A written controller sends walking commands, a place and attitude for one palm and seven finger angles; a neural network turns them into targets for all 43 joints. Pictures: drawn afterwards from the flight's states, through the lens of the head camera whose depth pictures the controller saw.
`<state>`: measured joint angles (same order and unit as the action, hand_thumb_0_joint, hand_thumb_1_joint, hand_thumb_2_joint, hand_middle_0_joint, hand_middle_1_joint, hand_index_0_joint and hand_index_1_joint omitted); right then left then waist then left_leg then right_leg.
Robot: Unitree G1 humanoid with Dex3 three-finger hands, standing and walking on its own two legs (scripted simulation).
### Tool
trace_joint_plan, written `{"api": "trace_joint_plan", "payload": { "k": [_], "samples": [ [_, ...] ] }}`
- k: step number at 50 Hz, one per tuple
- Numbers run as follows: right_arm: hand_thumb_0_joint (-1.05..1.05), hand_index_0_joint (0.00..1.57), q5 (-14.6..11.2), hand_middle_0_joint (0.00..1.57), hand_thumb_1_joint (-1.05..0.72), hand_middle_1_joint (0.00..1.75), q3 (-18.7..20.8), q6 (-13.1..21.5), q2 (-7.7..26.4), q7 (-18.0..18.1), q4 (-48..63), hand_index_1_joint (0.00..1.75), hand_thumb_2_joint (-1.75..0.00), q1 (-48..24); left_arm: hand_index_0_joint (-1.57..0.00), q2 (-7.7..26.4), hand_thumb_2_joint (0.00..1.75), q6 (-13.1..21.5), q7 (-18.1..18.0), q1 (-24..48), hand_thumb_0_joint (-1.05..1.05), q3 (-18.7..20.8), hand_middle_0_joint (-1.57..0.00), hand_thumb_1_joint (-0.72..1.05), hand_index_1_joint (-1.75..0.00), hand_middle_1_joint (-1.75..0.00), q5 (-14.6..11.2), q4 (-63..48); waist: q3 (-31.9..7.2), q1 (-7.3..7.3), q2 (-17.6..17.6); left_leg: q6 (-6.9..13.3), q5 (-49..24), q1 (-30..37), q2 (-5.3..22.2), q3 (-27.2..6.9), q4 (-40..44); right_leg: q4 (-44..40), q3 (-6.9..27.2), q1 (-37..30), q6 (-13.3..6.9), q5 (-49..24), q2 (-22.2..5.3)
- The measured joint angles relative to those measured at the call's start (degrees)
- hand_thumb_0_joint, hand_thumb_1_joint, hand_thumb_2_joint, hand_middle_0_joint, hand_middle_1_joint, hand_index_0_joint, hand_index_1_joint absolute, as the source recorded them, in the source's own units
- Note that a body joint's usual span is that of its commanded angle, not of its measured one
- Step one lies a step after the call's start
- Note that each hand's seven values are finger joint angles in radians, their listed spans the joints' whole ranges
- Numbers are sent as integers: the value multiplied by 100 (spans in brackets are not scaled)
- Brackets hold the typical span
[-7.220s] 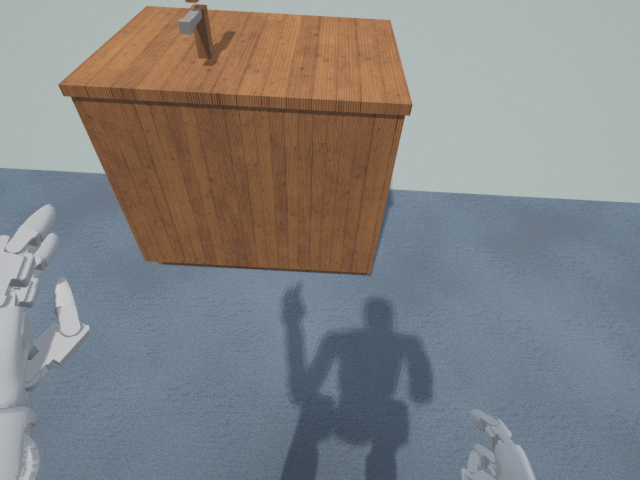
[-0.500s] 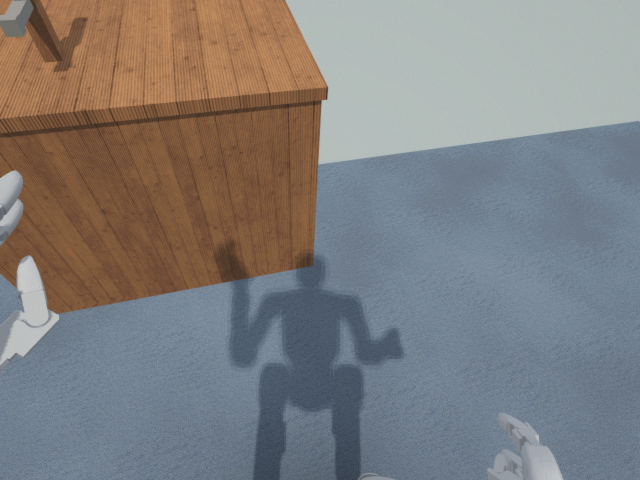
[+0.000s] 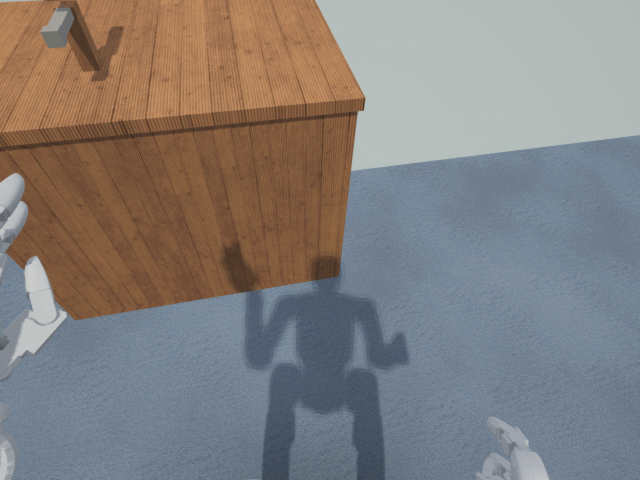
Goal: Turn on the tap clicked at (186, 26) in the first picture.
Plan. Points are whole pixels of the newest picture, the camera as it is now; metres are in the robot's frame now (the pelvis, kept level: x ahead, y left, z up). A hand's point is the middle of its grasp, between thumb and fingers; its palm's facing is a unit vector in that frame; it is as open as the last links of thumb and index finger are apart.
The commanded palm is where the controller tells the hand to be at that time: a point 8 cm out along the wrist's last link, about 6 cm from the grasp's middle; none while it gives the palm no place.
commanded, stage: take the last steps up to it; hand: left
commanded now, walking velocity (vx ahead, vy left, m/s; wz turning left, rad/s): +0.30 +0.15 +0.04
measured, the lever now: (54, 36) +0.76 +0.54 +0.15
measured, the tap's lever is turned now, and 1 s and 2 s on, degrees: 0 0 0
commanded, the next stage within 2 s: come to a stop and stand still in 1.32 s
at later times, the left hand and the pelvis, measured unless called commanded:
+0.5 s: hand (68, 225) +0.31 +0.28 +0.18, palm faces +0.39 -0.80 -0.46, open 7.5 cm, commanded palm +0.26 +0.33 +0.19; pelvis +0.10 +0.05 +0.01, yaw +1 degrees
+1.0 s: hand (72, 147) +0.43 +0.33 +0.18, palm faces +0.41 -0.79 -0.46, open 7.5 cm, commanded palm +0.37 +0.37 +0.19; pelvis +0.21 +0.09 +0.01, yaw +0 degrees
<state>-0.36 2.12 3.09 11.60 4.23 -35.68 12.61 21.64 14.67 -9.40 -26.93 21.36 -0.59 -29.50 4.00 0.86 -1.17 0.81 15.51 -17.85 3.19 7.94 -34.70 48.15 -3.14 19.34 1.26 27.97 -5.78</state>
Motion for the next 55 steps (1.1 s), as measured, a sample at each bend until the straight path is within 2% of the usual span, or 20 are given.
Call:
{"api": "trace_joint_plan", "payload": {
  "k": [2,4,10,11,13,17,19,22,26,27,30,32,34,38,42,45,47,49,51,55],
  "samples": [
    [1,20,-17,20,-91,30,-19,89,-108,-23,-67,30,-90,-55,-21,26,90,-37,12,134,2,44,-21,88,-30,-31,-2,195,-26,-58,63,62,89,49,-19,-32,65,781,-33,320,2,161,116],
    [1,20,-40,20,-91,30,-79,161,-209,-76,-101,30,-90,-87,-21,7,90,-86,31,146,2,48,-21,88,-30,-30,-34,238,-58,-82,110,79,65,137,-25,-28,219,884,-163,496,28,77,161],
    [1,21,-20,20,-90,30,-257,264,-331,-144,-17,30,-90,-32,-20,31,90,-115,86,-171,2,-73,-21,89,-30,-30,-40,-24,-125,-102,286,-4,304,274,-35,-2,135,-1197,-608,-31,-12,-635,267],
    [1,21,-19,20,-90,30,-262,242,-303,-141,-1,30,-90,-26,-20,66,90,-101,99,-176,2,-82,-21,89,-30,-30,-16,-34,-135,-109,353,1,461,188,-9,-40,-125,-1400,-656,-112,-170,-1073,295],
    [1,21,-16,20,-90,30,-214,141,-206,-160,-116,30,-90,-107,-21,35,90,-56,150,-60,2,-140,-21,88,-30,-30,-7,71,-104,-100,479,-23,847,-192,-35,-251,-1242,-1200,-728,-119,-343,-1084,293],
    [1,21,-13,20,-90,30,-126,-74,-8,-199,-287,30,-90,-206,-21,-139,90,26,197,39,2,-108,-22,88,-30,-31,-45,348,-87,-57,395,-172,724,-1001,-76,-476,-2959,-1448,-671,-371,-260,-953,166],
    [1,21,-2,20,-90,30,-94,-126,68,-192,-245,30,-90,-202,-21,-184,90,63,172,-37,2,-69,-22,88,-30,-31,-28,376,-67,-84,296,-191,530,-1177,64,-457,-2707,-1685,-649,-503,-187,-1030,82],
    [1,21,22,20,-91,30,-21,-110,158,-157,-95,30,-90,-148,-21,-174,90,57,112,-165,2,-73,-22,88,-30,-31,-4,189,46,-77,83,-146,336,-1000,224,-291,-1408,-1840,-590,-674,-74,-1021,-101],
    [1,20,36,20,-91,30,101,-15,289,-82,109,30,-90,-66,-21,-116,90,45,35,-285,2,-89,-22,88,-30,-31,16,-224,135,-15,-50,-105,-183,-345,169,14,190,-1592,-470,-804,172,-733,-295],
    [1,20,22,20,-91,30,134,20,331,-60,184,30,-90,-47,-21,-83,90,56,20,-292,2,-64,-22,88,-30,-31,11,-328,115,2,-10,-57,-386,-154,158,59,485,-1354,-422,-754,215,-579,-301],
    [1,20,-20,20,-91,30,213,97,107,-26,169,30,-90,-239,-21,130,90,102,1,108,2,72,-22,88,-30,-31,-17,-163,193,-7,-178,-29,-214,-209,68,189,-18,398,3,-138,57,180,-282],
    [1,20,-53,20,-91,30,134,167,-79,-56,120,30,-90,-328,-21,198,90,53,17,301,2,132,-21,88,-30,-31,-54,28,128,-77,-143,5,-29,-180,84,177,-67,1402,38,335,25,328,-97],
    [1,20,-79,20,-91,30,13,235,-255,-111,93,30,-90,-357,-21,173,90,-4,32,292,2,175,-21,88,-30,-31,-106,33,38,-128,-97,16,-15,-88,101,201,71,1629,-88,677,28,204,-17],
    [1,20,-60,20,-90,30,-201,349,-453,-183,100,30,-90,-224,-20,85,90,20,73,-25,2,115,-21,89,-30,-30,-140,-182,-74,-159,77,-13,1,140,104,232,338,390,-435,706,38,-301,59],
    [1,21,-40,20,-90,30,-322,308,-450,-135,71,30,-90,-16,-21,194,90,-15,103,-221,2,66,-21,89,-30,-30,-107,-118,-144,-95,258,-91,347,216,82,193,10,-1217,-656,119,-65,-980,212],
    [1,21,-29,20,-90,30,-266,146,-248,-142,-178,30,-90,-72,-21,70,90,-54,152,23,2,-32,-21,88,-30,-31,-68,207,-112,-7,460,-64,939,-298,29,-185,-1556,-1019,-726,44,-404,-1048,225],
    [1,21,-23,20,-90,30,-222,46,-109,-182,-349,30,-90,-145,-21,-102,90,-64,167,156,1,-60,-22,88,-30,-31,-88,415,-70,47,415,-137,890,-735,-104,-397,-2705,-1105,-671,-99,-396,-941,167],
    [1,21,-11,20,-90,30,-184,-21,15,-186,-388,30,-90,-180,-21,-241,90,-43,156,151,2,-69,-22,88,-30,-31,-62,518,-42,18,365,-198,687,-1069,-72,-475,-3169,-1377,-655,-281,-298,-1023,127],
    [1,21,0,20,-90,30,-131,-50,99,-170,-328,30,-90,-193,-21,-294,90,-21,140,89,2,-96,-21,88,-30,-31,-28,470,11,-34,255,-215,535,-1192,27,-449,-2812,-1625,-640,-439,-252,-1109,62],
    [1,21,35,20,-91,30,-2,-30,227,-137,-45,30,-90,-166,-21,-197,90,14,94,-145,2,-142,-21,88,-30,-31,10,32,132,-84,-9,-167,219,-879,156,-217,-1029,-1785,-555,-625,-107,-1099,-94]
  ]
}}
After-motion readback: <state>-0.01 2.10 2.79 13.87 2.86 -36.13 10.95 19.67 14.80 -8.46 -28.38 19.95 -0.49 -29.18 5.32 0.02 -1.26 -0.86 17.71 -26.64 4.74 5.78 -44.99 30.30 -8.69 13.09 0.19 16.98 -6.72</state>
